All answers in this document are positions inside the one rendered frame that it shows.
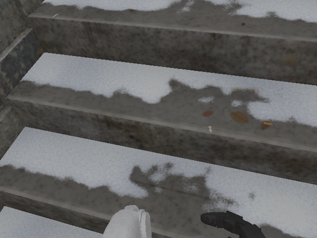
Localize right robot hand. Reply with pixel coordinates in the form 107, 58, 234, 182
200, 210, 265, 238

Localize left robot thigh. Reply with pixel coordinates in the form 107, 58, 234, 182
101, 208, 152, 238

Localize robot left shin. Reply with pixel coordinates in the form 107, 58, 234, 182
124, 205, 140, 211

